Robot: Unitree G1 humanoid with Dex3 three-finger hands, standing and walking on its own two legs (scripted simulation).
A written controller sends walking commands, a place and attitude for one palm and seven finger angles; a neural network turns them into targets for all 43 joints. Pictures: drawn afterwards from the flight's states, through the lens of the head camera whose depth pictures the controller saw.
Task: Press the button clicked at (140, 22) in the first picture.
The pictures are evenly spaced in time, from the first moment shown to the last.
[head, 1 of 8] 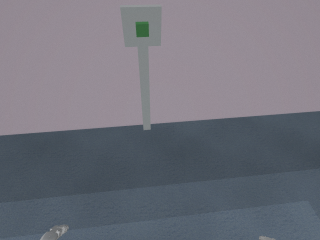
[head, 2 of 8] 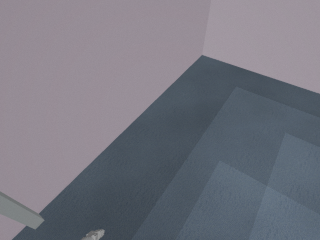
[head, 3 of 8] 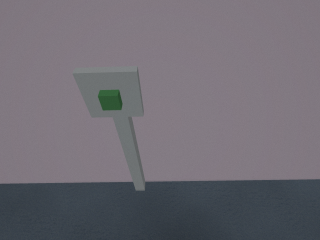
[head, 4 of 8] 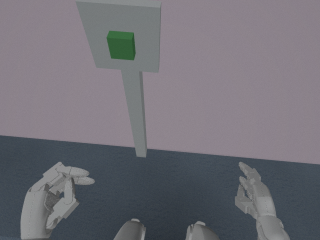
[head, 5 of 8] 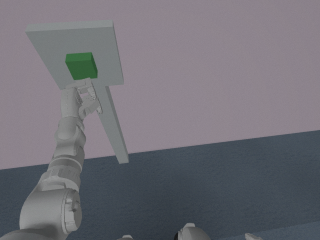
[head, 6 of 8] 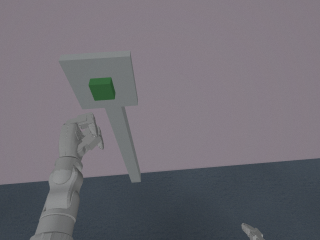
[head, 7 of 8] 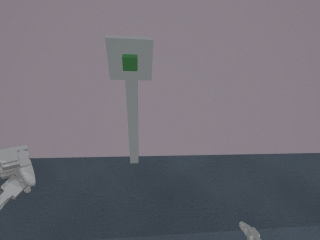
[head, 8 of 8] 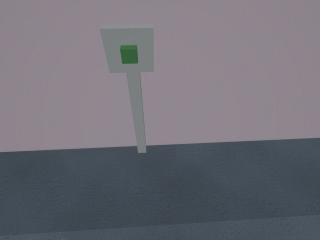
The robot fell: no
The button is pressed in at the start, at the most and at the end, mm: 0 14 0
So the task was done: yes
